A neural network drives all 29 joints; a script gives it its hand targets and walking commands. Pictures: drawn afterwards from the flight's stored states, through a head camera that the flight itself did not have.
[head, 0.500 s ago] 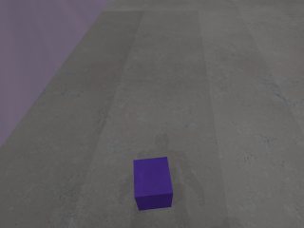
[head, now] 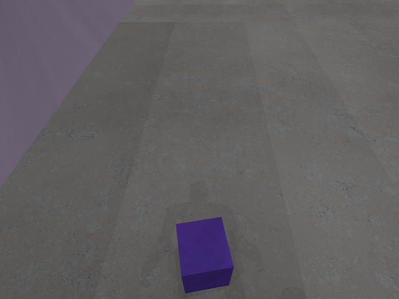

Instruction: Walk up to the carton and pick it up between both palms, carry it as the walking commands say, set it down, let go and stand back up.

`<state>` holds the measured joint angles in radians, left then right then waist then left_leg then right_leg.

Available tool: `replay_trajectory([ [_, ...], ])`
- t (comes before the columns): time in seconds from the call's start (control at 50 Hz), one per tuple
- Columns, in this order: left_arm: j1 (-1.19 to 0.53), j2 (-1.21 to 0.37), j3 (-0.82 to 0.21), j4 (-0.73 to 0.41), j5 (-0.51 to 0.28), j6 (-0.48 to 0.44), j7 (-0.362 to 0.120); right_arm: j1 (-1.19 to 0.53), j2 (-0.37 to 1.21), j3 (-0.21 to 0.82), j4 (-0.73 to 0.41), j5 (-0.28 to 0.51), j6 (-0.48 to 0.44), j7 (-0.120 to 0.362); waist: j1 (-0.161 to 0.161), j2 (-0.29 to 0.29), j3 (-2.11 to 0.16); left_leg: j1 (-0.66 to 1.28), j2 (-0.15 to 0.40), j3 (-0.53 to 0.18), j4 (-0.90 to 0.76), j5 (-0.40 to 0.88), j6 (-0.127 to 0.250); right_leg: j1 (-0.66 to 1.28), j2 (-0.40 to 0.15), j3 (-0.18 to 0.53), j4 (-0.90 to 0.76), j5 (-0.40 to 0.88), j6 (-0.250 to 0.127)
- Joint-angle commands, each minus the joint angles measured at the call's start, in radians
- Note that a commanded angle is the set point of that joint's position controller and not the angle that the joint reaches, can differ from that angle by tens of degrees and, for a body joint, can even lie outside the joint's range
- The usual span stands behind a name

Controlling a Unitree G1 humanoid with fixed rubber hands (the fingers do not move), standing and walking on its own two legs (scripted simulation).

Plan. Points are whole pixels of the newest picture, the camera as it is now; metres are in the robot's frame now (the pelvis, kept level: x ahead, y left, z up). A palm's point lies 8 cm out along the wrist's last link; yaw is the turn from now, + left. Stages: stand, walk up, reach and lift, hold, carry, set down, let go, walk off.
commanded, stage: walk up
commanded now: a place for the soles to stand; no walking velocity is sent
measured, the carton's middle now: (203, 255) +0.44 +0.02 -0.62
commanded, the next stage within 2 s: none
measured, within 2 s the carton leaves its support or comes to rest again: neither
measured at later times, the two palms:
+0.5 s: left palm (111, 273) +0.21 +0.23 -0.12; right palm out of the picture +0.06 -0.21 -0.13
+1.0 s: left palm out of the picture +0.09 +0.24 -0.12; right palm out of the picture +0.13 -0.25 -0.12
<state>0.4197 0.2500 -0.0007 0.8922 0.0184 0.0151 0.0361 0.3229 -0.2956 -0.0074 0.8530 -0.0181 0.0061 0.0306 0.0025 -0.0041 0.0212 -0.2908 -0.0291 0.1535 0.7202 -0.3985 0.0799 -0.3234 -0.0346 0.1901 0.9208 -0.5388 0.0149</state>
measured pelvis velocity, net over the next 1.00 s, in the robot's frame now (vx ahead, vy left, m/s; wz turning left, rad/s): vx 0.04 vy -0.03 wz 0.19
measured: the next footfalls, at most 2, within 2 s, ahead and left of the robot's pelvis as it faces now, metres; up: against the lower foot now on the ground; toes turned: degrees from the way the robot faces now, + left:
right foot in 0.30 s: +0.18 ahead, -0.08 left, +0.00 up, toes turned -3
right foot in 1.94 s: +0.04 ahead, -0.30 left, +0.00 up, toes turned +22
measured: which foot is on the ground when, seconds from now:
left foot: down 0.00-1.00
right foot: up 0.00-0.28, down 0.30-1.00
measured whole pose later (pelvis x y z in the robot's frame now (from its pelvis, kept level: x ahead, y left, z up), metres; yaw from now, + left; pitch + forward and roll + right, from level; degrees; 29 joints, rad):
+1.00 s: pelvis +0.04 -0.03 +0.01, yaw +11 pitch -2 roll +0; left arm 0.09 0.24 -0.01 0.98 0.01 0.06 0.01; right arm 0.28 -0.21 0.01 0.87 -0.01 0.00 -0.02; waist 0.00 0.00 0.10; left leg -0.22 -0.07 -0.05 0.64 -0.38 0.04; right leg -0.35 -0.05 -0.27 0.58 -0.20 -0.10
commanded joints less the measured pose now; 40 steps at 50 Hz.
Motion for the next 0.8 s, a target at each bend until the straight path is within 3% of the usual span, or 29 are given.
replay_trajectory([
  [0.0,-0.116,0.119,0.025,-0.130,0.012,-0.045,0.008,0.120,-0.126,-0.032,-0.033,0.003,-0.009,-0.028,-0.050,0.052,0.238,0.115,0.368,-0.579,-0.532,-0.036,0.036,-0.407,0.015,-0.106,0.177,-0.018,-0.018],
  [0.02,-0.118,0.107,0.028,-0.124,0.015,-0.051,-0.002,0.134,-0.125,-0.031,-0.035,0.009,-0.021,-0.039,-0.045,0.020,0.226,0.146,0.347,-0.517,-0.509,0.196,-0.005,-0.389,-0.002,-0.119,0.130,0.046,-0.022],
  [0.04,-0.102,0.100,0.022,-0.129,0.026,-0.054,-0.010,0.170,-0.118,-0.028,-0.016,0.010,-0.028,-0.046,-0.042,0.029,0.185,0.198,0.343,-0.482,-0.458,0.420,-0.024,-0.379,-0.006,-0.127,0.108,0.096,-0.022],
  [0.08,-0.072,0.043,0.006,-0.085,0.025,-0.049,-0.014,0.187,-0.100,-0.030,0.002,0.000,-0.044,-0.050,-0.037,0.036,0.076,0.304,0.328,-0.403,-0.378,0.651,-0.048,-0.304,-0.023,-0.111,0.042,0.132,-0.015],
  [0.1,-0.077,0.048,-0.001,-0.094,0.025,-0.047,-0.016,0.197,-0.088,-0.032,-0.002,0.003,-0.046,-0.055,-0.035,0.062,0.027,0.338,0.290,-0.348,-0.362,0.716,-0.045,-0.286,-0.012,-0.163,-0.003,0.165,-0.022],
  [0.14,-0.137,0.022,-0.005,-0.103,0.020,-0.033,-0.019,0.183,-0.027,-0.009,0.010,-0.007,-0.048,-0.061,-0.030,0.077,-0.008,0.325,0.291,-0.290,-0.315,0.896,-0.034,-0.227,-0.012,-0.182,-0.072,0.204,-0.023],
  [0.18,-0.203,0.015,-0.018,-0.112,0.012,-0.021,-0.013,0.183,-0.028,-0.002,0.012,0.008,-0.043,-0.069,-0.035,0.057,0.015,0.237,0.244,-0.224,-0.274,0.998,-0.035,-0.131,-0.014,-0.231,-0.167,0.279,-0.032],
  [0.2,-0.249,0.001,-0.025,-0.147,0.005,-0.024,-0.012,0.169,-0.038,-0.002,0.003,0.002,-0.038,-0.066,-0.048,0.068,0.050,0.198,0.226,-0.202,-0.269,1.011,-0.018,-0.128,0.014,-0.260,-0.229,0.295,-0.038],
  [0.22,-0.251,0.003,-0.024,-0.130,0.005,-0.025,-0.009,0.161,-0.053,-0.004,-0.004,0.006,-0.039,-0.062,-0.037,0.111,0.021,0.137,0.246,-0.217,-0.236,1.045,-0.002,-0.025,0.002,-0.255,-0.237,0.343,-0.058],
  [0.26,-0.224,0.036,-0.012,-0.113,-0.001,-0.017,0.000,0.179,-0.043,0.000,0.004,0.018,-0.031,-0.057,-0.011,0.056,0.010,0.035,0.250,-0.245,-0.188,1.009,-0.050,0.142,-0.023,-0.216,-0.357,0.525,-0.085],
  [0.28,-0.204,0.075,0.003,-0.099,-0.002,-0.016,0.003,0.179,-0.038,0.000,0.001,0.020,-0.034,-0.054,0.002,-0.003,-0.020,-0.048,0.208,-0.215,-0.141,0.878,-0.081,0.257,-0.097,-0.144,-0.338,0.705,-0.116],
  [0.3,-0.188,0.112,0.015,-0.104,-0.010,-0.013,0.008,0.187,-0.032,0.002,-0.022,0.022,-0.035,-0.051,0.010,-0.045,-0.067,-0.111,0.167,-0.203,-0.035,0.663,-0.110,0.321,-0.221,-0.065,-0.341,0.824,-0.191],
  [0.32,-0.197,0.116,0.020,-0.098,-0.012,-0.002,0.006,0.200,-0.004,0.008,-0.012,0.025,-0.026,-0.055,0.024,-0.033,-0.100,-0.090,0.111,-0.198,0.030,0.391,-0.122,0.264,-0.317,0.003,-0.355,0.844,-0.285],
  [0.34,-0.220,0.126,0.022,-0.081,-0.024,0.011,0.011,0.198,0.004,0.006,-0.006,0.021,-0.011,-0.063,0.034,-0.041,-0.052,-0.090,0.099,-0.194,0.056,0.293,-0.145,0.190,-0.347,0.018,-0.351,0.762,-0.319],
  [0.38,-0.264,0.112,0.015,-0.062,-0.015,0.022,0.011,0.156,-0.008,0.006,-0.014,0.010,-0.007,-0.067,0.028,-0.050,-0.044,-0.045,0.087,-0.225,0.022,0.241,-0.144,0.114,-0.295,-0.017,-0.403,0.624,-0.289],
  [0.42,-0.346,0.097,0.006,-0.077,-0.013,0.029,0.006,0.191,0.005,0.003,-0.022,0.007,-0.016,-0.057,-0.005,-0.044,-0.063,0.001,0.108,-0.242,-0.140,0.312,-0.113,0.105,-0.225,-0.101,-0.393,0.520,-0.214],
  [0.44,-0.363,0.096,0.004,-0.065,-0.007,0.030,0.002,0.189,-0.007,-0.002,-0.029,0.000,-0.023,-0.054,-0.014,-0.022,-0.042,-0.008,0.135,-0.292,-0.207,0.371,-0.107,0.096,-0.166,-0.143,-0.348,0.475,-0.161],
  [0.46,-0.389,0.082,-0.005,-0.062,-0.008,0.030,-0.007,0.180,-0.027,-0.011,-0.027,0.006,-0.028,-0.057,-0.023,0.021,-0.040,0.004,0.166,-0.319,-0.228,0.454,-0.102,0.093,-0.137,-0.169,-0.318,0.494,-0.131],
  [0.5,-0.436,0.052,-0.015,-0.065,-0.008,0.027,-0.022,0.138,-0.063,-0.019,-0.039,0.027,-0.032,-0.061,-0.034,0.036,-0.058,0.043,0.220,-0.363,-0.229,0.664,-0.070,0.069,-0.078,-0.244,-0.296,0.478,-0.082],
  [0.54,-0.441,0.048,-0.015,-0.051,-0.009,0.027,-0.019,0.125,-0.069,-0.031,-0.024,0.042,-0.033,-0.066,-0.052,0.104,-0.064,0.123,0.242,-0.398,-0.227,0.927,-0.069,0.025,-0.043,-0.262,-0.287,0.408,-0.074],
  [0.58,-0.446,0.020,-0.023,-0.045,-0.009,0.019,-0.015,0.101,-0.073,-0.031,-0.021,0.042,-0.032,-0.076,-0.052,0.161,-0.069,0.154,0.241,-0.357,-0.215,0.953,-0.061,0.011,-0.042,-0.273,-0.309,0.384,-0.075],
  [0.6,-0.444,0.035,-0.010,-0.033,-0.010,0.017,-0.020,0.110,-0.063,-0.035,-0.007,0.034,-0.029,-0.077,-0.065,0.147,-0.089,0.181,0.237,-0.356,-0.186,1.006,-0.068,0.024,-0.038,-0.272,-0.309,0.409,-0.079],
  [0.62,-0.439,0.032,-0.010,-0.039,-0.015,0.014,-0.018,0.096,-0.058,-0.029,-0.008,0.031,-0.025,-0.073,-0.057,0.169,-0.081,0.146,0.226,-0.347,-0.187,0.926,-0.066,0.055,-0.043,-0.260,-0.318,0.473,-0.085],
  [0.64,-0.445,0.042,-0.010,-0.032,-0.006,0.014,-0.017,0.097,-0.063,-0.035,-0.012,0.035,-0.022,-0.075,-0.055,0.114,-0.072,0.117,0.206,-0.331,-0.190,0.823,-0.059,0.081,-0.066,-0.262,-0.322,0.519,-0.096],
  [0.68,-0.441,0.064,0.000,-0.021,-0.009,0.021,-0.019,0.084,-0.066,-0.035,-0.019,0.033,-0.018,-0.069,-0.062,0.083,-0.081,0.081,0.205,-0.353,-0.197,0.703,-0.073,0.098,-0.088,-0.247,-0.332,0.539,-0.110],
  [0.7,-0.419,0.062,-0.001,-0.016,-0.006,0.021,-0.021,0.052,-0.079,-0.031,-0.021,0.028,-0.018,-0.071,-0.038,0.082,-0.078,0.044,0.197,-0.352,-0.209,0.569,-0.053,0.121,-0.103,-0.233,-0.351,0.518,-0.118],
  [0.72,-0.421,0.079,0.008,-0.014,-0.006,0.020,-0.023,0.044,-0.068,-0.029,-0.025,0.025,-0.020,-0.069,-0.043,0.039,-0.053,-0.004,0.193,-0.372,-0.241,0.461,-0.048,0.147,-0.107,-0.238,-0.366,0.487,-0.112],
  [0.74,-0.390,0.085,0.002,-0.001,-0.006,0.017,-0.021,0.018,-0.073,-0.030,-0.032,0.022,-0.018,-0.066,-0.025,0.045,-0.030,-0.035,0.179,-0.352,-0.241,0.386,-0.042,0.156,-0.122,-0.222,-0.386,0.483,-0.118],
  [0.78,-0.366,0.091,0.005,0.009,0.008,0.009,-0.022,0.017,-0.067,-0.027,-0.032,0.029,-0.019,-0.065,-0.006,0.041,-0.036,-0.026,0.140,-0.335,-0.202,0.351,-0.051,0.161,-0.175,-0.199,-0.421,0.481,-0.150],
])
